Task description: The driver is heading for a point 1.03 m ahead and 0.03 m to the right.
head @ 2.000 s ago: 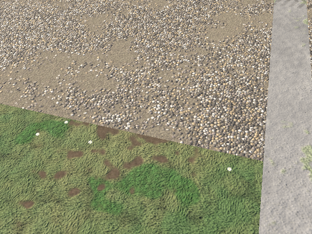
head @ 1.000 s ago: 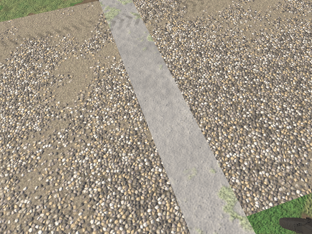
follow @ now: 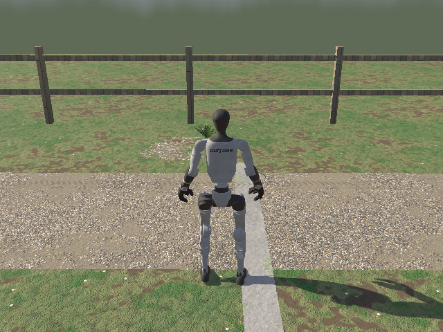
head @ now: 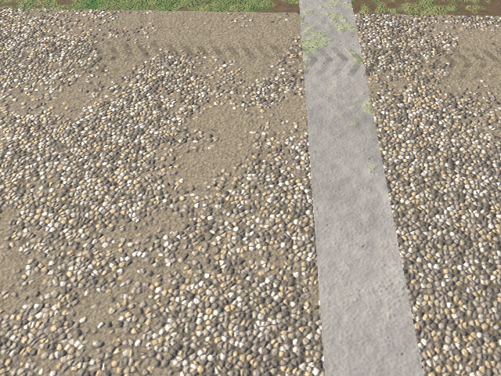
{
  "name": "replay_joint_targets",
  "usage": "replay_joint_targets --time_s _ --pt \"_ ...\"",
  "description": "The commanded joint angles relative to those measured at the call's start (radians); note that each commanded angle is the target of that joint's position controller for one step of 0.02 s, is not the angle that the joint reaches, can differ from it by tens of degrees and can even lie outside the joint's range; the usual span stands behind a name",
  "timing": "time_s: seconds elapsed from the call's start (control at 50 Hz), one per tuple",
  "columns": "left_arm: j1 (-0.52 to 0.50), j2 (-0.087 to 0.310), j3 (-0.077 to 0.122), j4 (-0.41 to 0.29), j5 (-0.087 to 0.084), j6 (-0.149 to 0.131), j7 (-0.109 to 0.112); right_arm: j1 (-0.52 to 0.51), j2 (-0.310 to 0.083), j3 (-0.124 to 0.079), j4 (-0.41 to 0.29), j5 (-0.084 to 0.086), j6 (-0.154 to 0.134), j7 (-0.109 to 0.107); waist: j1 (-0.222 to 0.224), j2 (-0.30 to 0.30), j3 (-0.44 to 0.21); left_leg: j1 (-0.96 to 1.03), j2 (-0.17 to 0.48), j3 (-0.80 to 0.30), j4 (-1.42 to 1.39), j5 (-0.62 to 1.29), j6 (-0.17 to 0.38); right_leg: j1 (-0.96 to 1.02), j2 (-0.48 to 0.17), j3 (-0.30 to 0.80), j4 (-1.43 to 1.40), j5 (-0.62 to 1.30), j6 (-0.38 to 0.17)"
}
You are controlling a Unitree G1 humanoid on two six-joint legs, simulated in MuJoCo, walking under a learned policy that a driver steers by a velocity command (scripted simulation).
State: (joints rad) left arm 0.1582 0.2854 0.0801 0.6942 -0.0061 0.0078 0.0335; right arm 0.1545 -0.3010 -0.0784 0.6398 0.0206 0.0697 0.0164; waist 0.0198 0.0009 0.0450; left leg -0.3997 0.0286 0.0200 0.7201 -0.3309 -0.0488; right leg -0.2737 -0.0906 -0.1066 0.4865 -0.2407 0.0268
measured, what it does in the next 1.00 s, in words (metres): steps on the spot: left foot, then right foot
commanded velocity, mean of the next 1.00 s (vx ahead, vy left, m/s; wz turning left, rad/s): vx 0.00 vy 0.00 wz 0.22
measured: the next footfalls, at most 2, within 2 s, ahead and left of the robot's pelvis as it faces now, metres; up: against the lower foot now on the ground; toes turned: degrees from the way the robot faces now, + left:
left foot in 0.04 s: +0.05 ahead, +0.12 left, +0.00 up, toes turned +4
right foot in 0.48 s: +0.07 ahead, -0.11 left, +0.00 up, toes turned +11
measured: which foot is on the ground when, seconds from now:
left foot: up 0.00-0.02, down 0.04-1.00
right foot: down 0.00-0.04, up 0.06-0.46, down 0.48-1.00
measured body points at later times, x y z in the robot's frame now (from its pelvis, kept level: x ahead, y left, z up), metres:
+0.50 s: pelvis +0.01 +0.02 +0.00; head +0.03 +0.02 +0.45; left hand +0.10 +0.31 -0.10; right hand +0.22 -0.20 -0.10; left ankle +0.01 +0.12 -0.74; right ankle +0.03 -0.12 -0.74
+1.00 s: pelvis +0.02 -0.01 +0.00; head +0.03 -0.01 +0.45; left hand +0.11 +0.26 -0.11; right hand +0.18 -0.24 -0.12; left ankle +0.01 +0.12 -0.74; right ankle +0.03 -0.12 -0.74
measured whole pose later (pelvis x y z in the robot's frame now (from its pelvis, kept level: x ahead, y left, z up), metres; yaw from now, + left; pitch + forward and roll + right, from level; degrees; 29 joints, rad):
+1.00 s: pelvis +0.02 -0.01 +0.00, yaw +11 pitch -1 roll +0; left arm 0.18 0.22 0.02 0.77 0.01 -0.03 0.00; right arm 0.22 -0.23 -0.05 0.76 -0.01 0.02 -0.03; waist -0.01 0.00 0.03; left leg -0.23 -0.04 -0.12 0.54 -0.28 -0.01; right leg -0.21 0.02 0.01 0.54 -0.31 -0.01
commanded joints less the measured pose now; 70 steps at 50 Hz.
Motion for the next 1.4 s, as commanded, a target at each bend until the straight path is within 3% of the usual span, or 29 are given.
replay_joint_targets --time_s 0.02,0.04,0.06,0.08,0.1,0.12,0.14,0.16,0.18,0.22,0.28,0.4,0.44,0.46,0.48,0.5,0.52,0.54,0.58,0.62,0.74,0.84,1.32,1.36,1.38,1.4 --pt "-0.014 0.162 0.047 -0.045 -0.023 -0.015 -0.002 0.078 -0.1 -0.042 -0.056 -0.004 -0.01 0.005 -0.043 -0.156 -0.145 0.183 -0.055 0.054 -0.249 0.162 0.072 0.068 -0.182 0.099 0.013 0.272 -0.138" --pt "0.04 0.121 0.038 -0.028 -0.004 -0.016 -0.007 0.112 -0.157 -0.061 -0.056 -0.005 -0.013 -0.006 -0.037 -0.008 -0.151 0.33 0.023 -0.084 -0.316 0.392 0.119 -0.07 -0.119 0.012 0.178 0.103 -0.051" --pt "0.042 0.057 0.012 -0.072 0.056 -0.016 -0.014 0.117 -0.277 -0.081 -0.09 -0.015 -0.018 -0.024 -0.003 0.328 -0.147 0.466 0.309 -0.466 -0.306 0.795 0.27 -0.375 0.023 -0.047 0.512 -0.437 0.055" --pt "-0.067 0.105 0.024 -0.1 0.035 -0.021 -0.003 0.149 -0.258 -0.072 -0.096 -0.053 -0.041 -0.011 -0.101 0.262 -0.211 0.377 0.375 -0.552 -0.351 0.738 0.416 -0.423 0.076 0.129 0.676 -0.474 0.056" --pt "-0.093 0.136 0.034 -0.1 0.009 -0.016 0.004 0.114 -0.233 -0.062 -0.088 -0.055 -0.059 -0.007 -0.083 0.179 -0.163 0.343 0.312 -0.465 -0.364 0.638 0.384 -0.437 0.059 0.162 0.732 -0.393 0.043" --pt "-0.078 0.141 0.039 -0.086 0.007 -0.011 0.011 0.058 -0.203 -0.055 -0.084 -0.035 -0.066 -0.013 -0.051 0.142 -0.13 0.315 0.252 -0.398 -0.361 0.558 0.324 -0.445 0.047 0.173 0.712 -0.3 0.034" --pt "-0.066 0.143 0.042 -0.068 0.016 -0.007 0.02 0.022 -0.172 -0.044 -0.09 -0.017 -0.064 -0.02 -0.037 0.116 -0.126 0.302 0.217 -0.368 -0.358 0.519 0.285 -0.437 0.039 0.181 0.69 -0.241 0.035" --pt "-0.038 0.144 0.045 -0.06 0.02 -0.003 0.021 -0.012 -0.158 -0.035 -0.093 -0.01 -0.058 -0.027 -0.014 0.121 -0.131 0.267 0.196 -0.332 -0.359 0.545 0.274 -0.394 0.047 0.174 0.692 -0.192 0.043" --pt "-0.017 0.135 0.043 -0.049 0.017 -0.003 0.017 -0.018 -0.146 -0.028 -0.095 -0.015 -0.055 -0.032 -0.004 0.131 -0.149 0.25 0.182 -0.313 -0.36 0.564 0.273 -0.355 0.06 0.164 0.703 -0.155 0.048" --pt "-0.001 0.114 0.035 -0.038 0.008 -0.003 0.011 -0.011 -0.126 -0.019 -0.088 -0.023 -0.057 -0.04 -0.007 0.128 -0.168 0.264 0.169 -0.287 -0.361 0.559 0.275 -0.324 0.064 0.158 0.65 -0.114 0.056" --pt "-0.033 0.084 0.018 -0.045 0.008 -0.002 0.005 0.002 -0.127 -0.016 -0.073 -0.024 -0.055 -0.046 -0.027 0.133 -0.157 0.276 0.161 -0.293 -0.362 0.466 0.27 -0.281 0.054 0.16 0.473 -0.091 0.06" --pt "-0.041 0.09 0.012 -0.048 -0.001 -0.009 -0.012 -0.006 -0.127 -0.008 -0.051 -0.029 -0.049 -0.028 -0.051 0.151 -0.103 0.189 0.164 -0.357 -0.358 0.316 0.285 -0.099 0.062 0.141 0.211 -0.136 0.041" --pt "-0.004 0.071 0.007 -0.034 0.001 -0.018 -0.02 -0.03 -0.101 0.005 -0.042 -0.02 -0.05 -0.025 -0.014 0.13 -0.098 0.167 0.137 -0.355 -0.326 0.315 0.256 0.005 0.073 0.125 0.016 -0.021 0.022" --pt "0.014 0.066 0.002 -0.028 0.012 -0.025 -0.024 -0.015 -0.081 0.013 -0.031 -0.017 -0.053 -0.024 0.0 0.106 -0.102 0.141 0.113 -0.346 -0.318 0.292 0.218 0.093 0.064 0.138 -0.105 0.119 0.006" --pt "0.03 0.103 0.006 -0.032 0.028 -0.03 -0.022 0.019 -0.055 0.022 -0.023 -0.032 -0.062 -0.024 -0.015 0.046 -0.132 0.099 0.073 -0.316 -0.283 0.211 0.161 0.192 -0.017 0.215 -0.107 0.281 -0.02" --pt "0.018 0.175 0.02 -0.036 0.031 -0.029 -0.019 0.079 -0.056 0.019 -0.017 -0.047 -0.074 -0.017 -0.079 -0.102 -0.138 0.06 -0.017 -0.224 -0.226 0.085 0.113 0.213 -0.099 0.275 -0.057 0.416 -0.076" --pt "-0.021 0.123 0.008 -0.026 0.028 -0.03 -0.024 0.069 -0.046 0.021 -0.013 -0.047 -0.076 -0.019 -0.084 -0.18 -0.145 0.14 -0.043 -0.155 -0.237 0.038 0.07 0.096 -0.106 0.302 -0.084 0.247 -0.131" --pt "-0.055 0.072 -0.007 -0.04 0.027 -0.034 -0.03 0.029 -0.069 0.016 -0.007 -0.049 -0.073 -0.021 -0.064 -0.148 -0.113 0.17 -0.036 -0.155 -0.243 0.071 0.055 0.054 -0.065 0.279 -0.099 0.121 -0.115" --pt "-0.047 0.081 -0.009 -0.04 0.026 -0.043 -0.032 -0.013 -0.074 0.01 -0.01 -0.04 -0.057 -0.026 -0.035 -0.112 -0.074 0.153 -0.035 -0.168 -0.237 0.132 0.07 0.038 -0.014 0.229 -0.084 0.062 -0.068" --pt "-0.018 0.083 -0.011 -0.029 0.025 -0.052 -0.028 -0.001 -0.06 0.011 -0.007 -0.038 -0.051 -0.026 -0.03 -0.083 -0.065 0.153 -0.026 -0.181 -0.246 0.159 0.08 0.036 -0.002 0.214 -0.071 0.05 -0.056" --pt "-0.001 0.067 -0.022 -0.028 0.02 -0.045 -0.019 0.026 -0.038 0.01 0.023 -0.034 -0.061 -0.03 -0.018 -0.008 -0.065 0.147 -0.021 -0.187 -0.25 0.201 0.071 0.061 0.018 0.197 -0.04 0.07 -0.06" --pt "-0.001 0.055 -0.029 -0.018 0.018 -0.045 -0.023 0.047 -0.036 0.007 0.042 -0.033 -0.062 -0.039 -0.02 0.012 -0.064 0.169 -0.016 -0.19 -0.249 0.23 0.062 0.057 0.03 0.19 -0.037 0.079 -0.063" --pt "0.037 0.05 -0.041 0.139 0.011 -0.051 -0.024 0.087 -0.026 0.001 0.178 -0.028 -0.056 -0.07 -0.021 -0.003 -0.03 0.232 -0.014 -0.172 -0.27 0.267 0.033 0.042 0.044 0.193 -0.1 0.061 -0.075" --pt "0.059 0.063 -0.037 0.165 0.006 -0.044 -0.019 0.106 -0.011 0.003 0.206 -0.023 -0.055 -0.071 -0.015 -0.036 -0.032 0.207 -0.059 -0.12 -0.24 0.055 0.038 0.046 0.05 0.21 -0.142 -0.211 -0.096" --pt "0.074 0.1 -0.025 0.171 -0.002 -0.039 -0.014 0.098 -0.015 0.001 0.206 -0.017 -0.06 -0.072 -0.003 -0.083 -0.002 0.133 -0.092 -0.074 -0.172 -0.086 0.042 0.047 0.017 0.273 -0.183 -0.392 -0.133" --pt "0.107 0.129 -0.017 0.18 -0.007 -0.038 -0.01 0.068 -0.014 0.001 0.191 -0.012 -0.072 -0.069 0.015 -0.136 0.035 0.03 -0.096 -0.04 -0.086 -0.138 0.044 0.062 -0.073 0.402 -0.257 -0.546 -0.189"
Velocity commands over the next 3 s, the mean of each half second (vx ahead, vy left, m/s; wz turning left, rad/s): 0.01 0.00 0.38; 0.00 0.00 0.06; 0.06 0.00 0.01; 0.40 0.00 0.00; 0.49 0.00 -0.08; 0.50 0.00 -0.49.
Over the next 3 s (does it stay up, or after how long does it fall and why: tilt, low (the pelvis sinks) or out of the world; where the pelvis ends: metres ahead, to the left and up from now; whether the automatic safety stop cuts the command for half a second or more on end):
stays up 0.77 0.15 0.01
